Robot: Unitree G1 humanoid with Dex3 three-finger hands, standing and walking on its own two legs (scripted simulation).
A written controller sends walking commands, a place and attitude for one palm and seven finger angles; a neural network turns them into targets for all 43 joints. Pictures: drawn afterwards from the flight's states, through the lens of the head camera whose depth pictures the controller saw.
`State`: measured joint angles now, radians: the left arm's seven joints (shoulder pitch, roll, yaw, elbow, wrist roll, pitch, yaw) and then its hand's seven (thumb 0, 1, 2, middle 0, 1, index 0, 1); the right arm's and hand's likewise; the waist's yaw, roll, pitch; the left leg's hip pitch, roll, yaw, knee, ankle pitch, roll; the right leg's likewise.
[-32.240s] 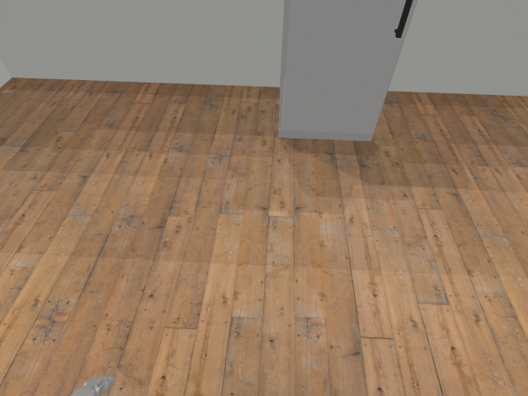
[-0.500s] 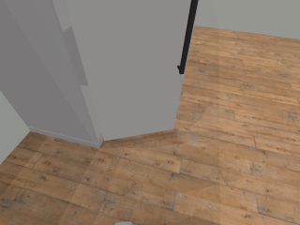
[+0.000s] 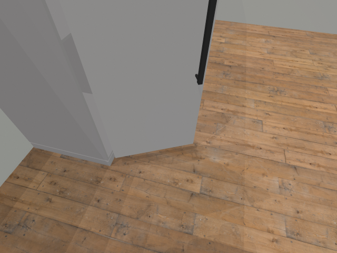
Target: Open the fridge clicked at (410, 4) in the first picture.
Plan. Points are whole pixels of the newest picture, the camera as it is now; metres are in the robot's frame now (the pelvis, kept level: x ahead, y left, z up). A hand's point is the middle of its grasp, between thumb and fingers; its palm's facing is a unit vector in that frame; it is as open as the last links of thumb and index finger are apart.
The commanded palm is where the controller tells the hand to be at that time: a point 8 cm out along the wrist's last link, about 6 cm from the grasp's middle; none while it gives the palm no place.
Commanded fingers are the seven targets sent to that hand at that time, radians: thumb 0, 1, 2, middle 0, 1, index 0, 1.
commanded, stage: let the arm hang, fingers relaxed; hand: right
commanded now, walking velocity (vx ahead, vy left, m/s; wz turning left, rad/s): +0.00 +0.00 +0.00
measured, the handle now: (206, 26) +0.86 -0.07 +0.14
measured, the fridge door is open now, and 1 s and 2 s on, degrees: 62 62 62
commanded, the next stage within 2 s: look to check the result in 0.32 s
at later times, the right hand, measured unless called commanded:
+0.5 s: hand out of the picture +0.05 -0.19 -0.18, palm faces -0.04 +0.98 -0.20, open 7.3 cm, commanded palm none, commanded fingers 0.00 -0.90 -0.90 0.20 0.30 0.20 0.30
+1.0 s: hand out of the picture +0.06 -0.19 -0.18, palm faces -0.05 +0.98 -0.20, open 7.3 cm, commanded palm none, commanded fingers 0.00 -0.90 -0.90 0.20 0.30 0.20 0.30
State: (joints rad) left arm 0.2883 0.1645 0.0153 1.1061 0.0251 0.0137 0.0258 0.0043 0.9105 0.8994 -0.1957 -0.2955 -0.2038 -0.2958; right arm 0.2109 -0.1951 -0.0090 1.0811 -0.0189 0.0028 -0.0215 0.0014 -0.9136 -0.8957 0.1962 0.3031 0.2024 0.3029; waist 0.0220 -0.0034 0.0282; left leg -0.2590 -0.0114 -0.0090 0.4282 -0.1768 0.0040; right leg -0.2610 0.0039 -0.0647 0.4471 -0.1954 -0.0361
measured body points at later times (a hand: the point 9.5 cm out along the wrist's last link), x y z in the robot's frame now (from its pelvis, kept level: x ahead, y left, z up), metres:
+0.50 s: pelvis +0.03 -0.01 +0.00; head +0.06 -0.01 +0.45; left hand +0.04 +0.22 -0.16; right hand +0.05 -0.24 -0.16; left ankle +0.03 +0.12 -0.74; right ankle +0.03 -0.09 -0.74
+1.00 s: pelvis +0.04 -0.01 +0.00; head +0.06 -0.01 +0.45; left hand +0.04 +0.21 -0.16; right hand +0.06 -0.24 -0.16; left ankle +0.03 +0.12 -0.74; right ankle +0.03 -0.09 -0.74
